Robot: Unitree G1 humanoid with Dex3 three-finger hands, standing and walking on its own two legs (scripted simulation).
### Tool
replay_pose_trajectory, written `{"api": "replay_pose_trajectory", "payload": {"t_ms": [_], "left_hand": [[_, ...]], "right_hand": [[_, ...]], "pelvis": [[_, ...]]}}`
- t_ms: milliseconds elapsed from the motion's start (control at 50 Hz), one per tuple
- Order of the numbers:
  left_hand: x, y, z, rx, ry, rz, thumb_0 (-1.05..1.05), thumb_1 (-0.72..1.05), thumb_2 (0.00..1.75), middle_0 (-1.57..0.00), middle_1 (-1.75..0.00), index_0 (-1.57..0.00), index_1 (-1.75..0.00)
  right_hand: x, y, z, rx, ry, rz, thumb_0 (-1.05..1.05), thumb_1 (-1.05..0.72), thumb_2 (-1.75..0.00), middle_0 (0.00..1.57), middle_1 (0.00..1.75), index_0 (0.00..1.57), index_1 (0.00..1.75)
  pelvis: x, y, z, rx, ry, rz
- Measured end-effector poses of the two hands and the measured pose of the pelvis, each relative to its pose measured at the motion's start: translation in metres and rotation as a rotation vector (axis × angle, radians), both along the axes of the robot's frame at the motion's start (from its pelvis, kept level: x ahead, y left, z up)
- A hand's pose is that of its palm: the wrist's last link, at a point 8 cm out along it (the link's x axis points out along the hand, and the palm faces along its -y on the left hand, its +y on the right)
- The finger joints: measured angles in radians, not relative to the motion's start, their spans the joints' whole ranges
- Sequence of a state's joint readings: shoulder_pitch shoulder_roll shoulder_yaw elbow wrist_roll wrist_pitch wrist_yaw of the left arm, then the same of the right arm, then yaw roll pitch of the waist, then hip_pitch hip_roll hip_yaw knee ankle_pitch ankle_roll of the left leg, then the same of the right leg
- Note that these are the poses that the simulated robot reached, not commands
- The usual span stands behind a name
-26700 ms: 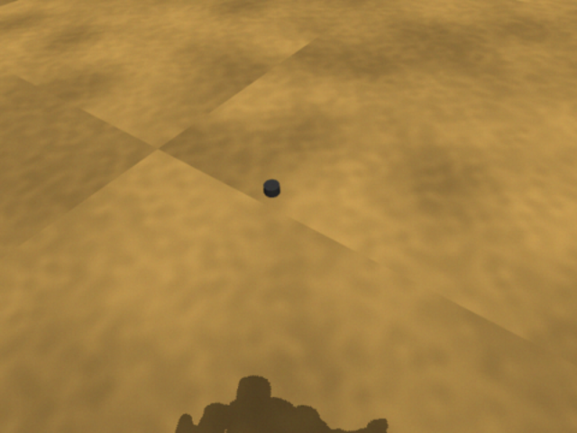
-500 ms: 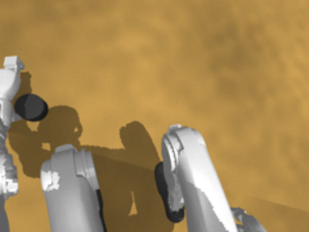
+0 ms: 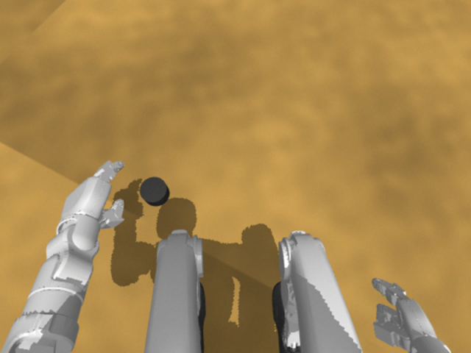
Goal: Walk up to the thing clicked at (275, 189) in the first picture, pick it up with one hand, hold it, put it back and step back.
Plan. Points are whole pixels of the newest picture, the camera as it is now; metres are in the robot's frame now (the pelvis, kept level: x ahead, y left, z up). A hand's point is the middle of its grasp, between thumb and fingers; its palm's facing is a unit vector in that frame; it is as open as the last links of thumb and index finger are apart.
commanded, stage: home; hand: left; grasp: from above
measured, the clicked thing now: (155, 191) +0.48 +0.27 -0.43
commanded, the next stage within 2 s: none
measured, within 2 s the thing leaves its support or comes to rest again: neither
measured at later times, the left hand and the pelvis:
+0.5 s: hand (61, 253) +0.25 +0.22 +0.11, palm faces +0.11 -0.95 -0.28, open 7.4 cm; pelvis +0.05 +0.00 +0.19, yaw +5 degrees
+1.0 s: hand out of the picture +0.22 +0.20 +0.21, palm faces +0.17 -0.97 -0.19, open 7.4 cm; pelvis +0.09 +0.00 +0.26, yaw +7 degrees
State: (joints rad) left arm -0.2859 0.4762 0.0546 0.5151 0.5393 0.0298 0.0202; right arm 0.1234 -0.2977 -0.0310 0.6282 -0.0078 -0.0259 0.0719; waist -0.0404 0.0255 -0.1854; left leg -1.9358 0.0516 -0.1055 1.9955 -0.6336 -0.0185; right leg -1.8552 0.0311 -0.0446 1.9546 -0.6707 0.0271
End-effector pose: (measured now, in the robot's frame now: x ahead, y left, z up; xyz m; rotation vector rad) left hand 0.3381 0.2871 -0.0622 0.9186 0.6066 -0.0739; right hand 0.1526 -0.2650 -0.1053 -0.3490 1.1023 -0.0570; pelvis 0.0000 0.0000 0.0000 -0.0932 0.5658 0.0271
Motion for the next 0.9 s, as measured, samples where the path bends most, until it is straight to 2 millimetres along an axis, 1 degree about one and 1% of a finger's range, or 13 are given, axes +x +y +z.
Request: {"api": "replay_pose_trajectory", "payload": {"t_ms": [60, 140, 200, 260, 340, 420, 500, 600, 700, 760, 840, 900], "left_hand": [[-0.022, 0.002, 0.023, -0.061, -0.020, 0.067, 0.00, 0.74, 0.88, -0.22, -0.34, -0.21, -0.33], [-0.047, 0.004, 0.054, -0.142, -0.014, 0.174, 0.00, 0.83, 0.89, -0.22, -0.32, -0.21, -0.31], [-0.065, 0.001, 0.077, -0.220, 0.010, 0.253, 0.00, 0.86, 0.89, -0.21, -0.31, -0.21, -0.31], [-0.080, -0.004, 0.103, -0.307, 0.034, 0.326, 0.00, 0.88, 0.89, -0.21, -0.31, -0.21, -0.30], [-0.092, -0.012, 0.137, -0.398, 0.053, 0.406, 0.01, 0.89, 0.90, -0.21, -0.31, -0.21, -0.30], [-0.099, -0.018, 0.171, -0.462, 0.063, 0.484, 0.01, 0.90, 0.90, -0.21, -0.31, -0.20, -0.30], [-0.104, -0.024, 0.203, -0.526, 0.074, 0.555, 0.01, 0.90, 0.90, -0.21, -0.31, -0.20, -0.30], [-0.111, -0.032, 0.242, -0.589, 0.080, 0.600, 0.01, 0.91, 0.90, -0.21, -0.30, -0.20, -0.30], [-0.118, -0.037, 0.278, -0.613, 0.063, 0.605, 0.01, 0.91, 0.90, -0.20, -0.30, -0.20, -0.30], [-0.122, -0.039, 0.293, -0.614, 0.049, 0.598, 0.01, 0.91, 0.90, -0.20, -0.31, -0.20, -0.30], [-0.128, -0.040, 0.303, -0.615, 0.043, 0.598, 0.01, 0.91, 0.90, -0.20, -0.31, -0.20, -0.30], [-0.133, -0.041, 0.304, -0.619, 0.046, 0.601, 0.01, 0.91, 0.90, -0.20, -0.31, -0.20, -0.30]], "right_hand": [[0.026, 0.004, 0.029, -0.017, -0.089, 0.018, 0.01, -0.90, -0.90, 0.20, 0.30, 0.20, 0.30], [0.054, 0.017, 0.067, -0.009, -0.200, 0.036, 0.01, -0.90, -0.90, 0.20, 0.30, 0.20, 0.30], [0.068, 0.029, 0.096, 0.011, -0.266, 0.041, 0.01, -0.90, -0.90, 0.20, 0.30, 0.20, 0.30], [0.077, 0.040, 0.123, 0.034, -0.312, 0.042, 0.01, -0.90, -0.90, 0.20, 0.30, 0.20, 0.30], [0.082, 0.051, 0.157, 0.059, -0.349, 0.029, 0.01, -0.90, -0.90, 0.20, 0.30, 0.21, 0.30], [0.080, 0.056, 0.187, 0.067, -0.360, 0.002, 0.01, -0.90, -0.90, 0.20, 0.30, 0.21, 0.30], [0.075, 0.055, 0.216, 0.052, -0.362, -0.034, 0.01, -0.90, -0.90, 0.21, 0.30, 0.21, 0.30], [0.071, 0.047, 0.250, 0.019, -0.379, -0.072, 0.01, -0.90, -0.90, 0.21, 0.30, 0.21, 0.30], [0.075, 0.039, 0.278, -0.006, -0.426, -0.095, 0.01, -0.90, -0.90, 0.20, 0.30, 0.21, 0.30], [0.082, 0.037, 0.290, -0.012, -0.464, -0.093, 0.01, -0.90, -0.90, 0.20, 0.30, 0.21, 0.30], [0.094, 0.038, 0.301, -0.006, -0.515, -0.076, 0.02, -0.90, -0.90, 0.20, 0.30, 0.21, 0.30], [0.104, 0.040, 0.307, 0.001, -0.551, -0.053, 0.02, -0.90, -0.90, 0.20, 0.30, 0.21, 0.30]], "pelvis": [[-0.001, 0.001, 0.020, 0.001, -0.023, 0.013], [0.001, 0.002, 0.048, 0.003, -0.057, 0.027], [0.005, 0.002, 0.071, 0.006, -0.081, 0.036], [0.011, 0.003, 0.095, 0.011, -0.107, 0.045], [0.022, 0.003, 0.127, 0.019, -0.142, 0.056], [0.036, 0.003, 0.158, 0.027, -0.179, 0.065], [0.050, 0.003, 0.188, 0.034, -0.217, 0.073], [0.067, 0.004, 0.219, 0.045, -0.269, 0.079], [0.080, 0.005, 0.242, 0.053, -0.314, 0.082], [0.085, 0.005, 0.250, 0.057, -0.336, 0.086], [0.089, 0.005, 0.255, 0.064, -0.359, 0.088], [0.088, 0.004, 0.257, 0.068, -0.373, 0.091]]}}
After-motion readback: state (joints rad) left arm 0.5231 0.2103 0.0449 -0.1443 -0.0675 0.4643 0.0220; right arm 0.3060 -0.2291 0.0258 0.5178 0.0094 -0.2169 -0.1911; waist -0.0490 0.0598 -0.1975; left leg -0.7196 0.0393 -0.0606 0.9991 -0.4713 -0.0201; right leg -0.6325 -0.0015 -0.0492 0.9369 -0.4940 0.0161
